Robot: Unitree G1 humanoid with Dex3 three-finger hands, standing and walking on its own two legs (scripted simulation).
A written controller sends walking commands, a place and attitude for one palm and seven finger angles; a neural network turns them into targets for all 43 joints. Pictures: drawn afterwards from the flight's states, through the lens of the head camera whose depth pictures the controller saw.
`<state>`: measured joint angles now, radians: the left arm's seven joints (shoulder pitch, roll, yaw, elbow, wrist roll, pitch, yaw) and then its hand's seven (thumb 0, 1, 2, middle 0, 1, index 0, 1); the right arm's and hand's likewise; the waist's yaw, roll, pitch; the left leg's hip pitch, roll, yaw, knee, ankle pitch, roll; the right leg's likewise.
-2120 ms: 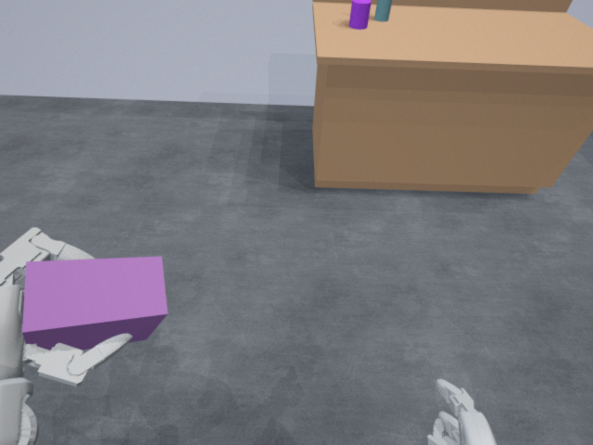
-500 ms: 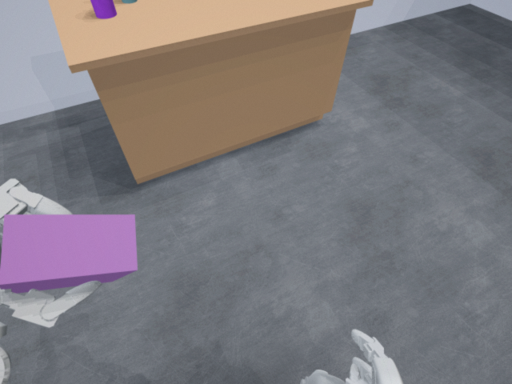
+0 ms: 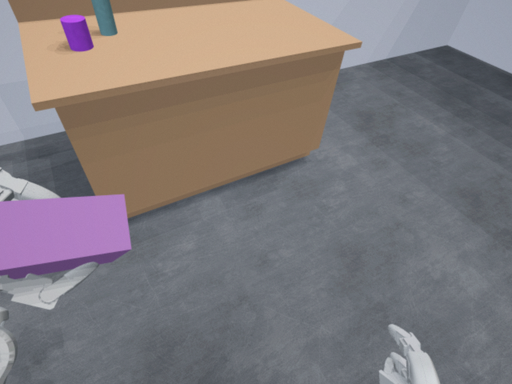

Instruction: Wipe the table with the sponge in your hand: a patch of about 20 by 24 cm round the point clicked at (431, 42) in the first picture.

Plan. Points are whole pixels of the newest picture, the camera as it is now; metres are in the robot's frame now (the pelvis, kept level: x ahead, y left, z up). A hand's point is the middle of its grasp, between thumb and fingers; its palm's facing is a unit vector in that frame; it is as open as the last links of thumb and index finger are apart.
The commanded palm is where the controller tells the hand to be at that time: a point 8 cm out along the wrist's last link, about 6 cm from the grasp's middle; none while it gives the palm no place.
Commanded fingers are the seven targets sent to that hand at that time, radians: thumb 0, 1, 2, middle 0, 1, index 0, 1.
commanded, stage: walk to a spot facing it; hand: left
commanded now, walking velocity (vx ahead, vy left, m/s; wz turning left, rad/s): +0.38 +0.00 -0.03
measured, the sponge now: (81, 236) +0.23 +0.22 +0.18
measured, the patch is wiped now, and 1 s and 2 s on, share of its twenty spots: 0.00 0.00 0.00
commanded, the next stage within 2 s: turn to face it in 1.32 s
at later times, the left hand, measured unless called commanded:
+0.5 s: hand (157, 162) +0.36 +0.17 +0.18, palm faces +0.39 -0.79 -0.47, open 10.3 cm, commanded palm +0.29 +0.23 +0.20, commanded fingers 0.00 0.10 1.30 -1.20 -1.60 -1.20 -1.60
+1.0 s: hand (184, 108) +0.48 +0.16 +0.19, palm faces +0.50 -0.72 -0.48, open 10.3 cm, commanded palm +0.43 +0.20 +0.20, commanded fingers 0.00 0.10 1.30 -1.20 -1.60 -1.20 -1.60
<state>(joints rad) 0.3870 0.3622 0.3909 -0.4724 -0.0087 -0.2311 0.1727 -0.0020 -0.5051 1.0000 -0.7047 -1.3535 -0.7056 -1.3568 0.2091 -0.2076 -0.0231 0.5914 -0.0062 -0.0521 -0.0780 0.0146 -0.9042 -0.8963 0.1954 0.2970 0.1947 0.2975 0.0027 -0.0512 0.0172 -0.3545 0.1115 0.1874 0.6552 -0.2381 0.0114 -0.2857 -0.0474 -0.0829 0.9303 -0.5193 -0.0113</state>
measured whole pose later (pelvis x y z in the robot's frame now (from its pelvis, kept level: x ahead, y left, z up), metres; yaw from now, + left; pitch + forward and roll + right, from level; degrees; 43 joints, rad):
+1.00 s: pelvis +0.30 -0.09 +0.00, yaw +6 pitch -1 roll +0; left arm 0.45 0.38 0.36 -0.52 0.00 -0.22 0.15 0.00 -0.51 1.00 -0.71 -1.35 -0.71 -1.36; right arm 0.22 -0.13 0.03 0.62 0.00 -0.09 -0.05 0.01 -0.90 -0.90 0.20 0.30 0.20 0.30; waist 0.03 0.06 0.06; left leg -0.35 0.14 0.06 0.85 -0.45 -0.01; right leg -0.36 -0.10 -0.19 0.68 -0.28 -0.01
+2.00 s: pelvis +0.48 -0.14 +0.01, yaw +14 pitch -1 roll +1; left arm 0.48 0.39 0.36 -0.54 -0.02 -0.22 0.16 0.00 -0.51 1.00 -0.70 -1.36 -0.71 -1.36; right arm 0.18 -0.24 -0.02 0.56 0.00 -0.04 -0.07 0.01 -0.90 -0.90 0.20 0.30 0.20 0.30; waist 0.00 -0.05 0.02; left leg -0.22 0.04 0.11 0.54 -0.29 -0.01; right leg -0.33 0.02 -0.07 0.57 -0.24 -0.05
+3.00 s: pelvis +0.51 -0.16 +0.02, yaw +11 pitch +0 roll +2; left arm 0.46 0.33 0.33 -0.45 0.00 -0.24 0.14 0.00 -0.51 1.01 -0.70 -1.36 -0.71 -1.36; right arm 0.18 -0.22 -0.01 0.67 -0.01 -0.06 -0.04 0.02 -0.90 -0.90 0.20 0.30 0.20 0.30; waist -0.01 0.03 0.06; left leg -0.52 0.08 0.05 1.09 -0.33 -0.02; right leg -0.26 -0.06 -0.16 0.53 -0.27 -0.05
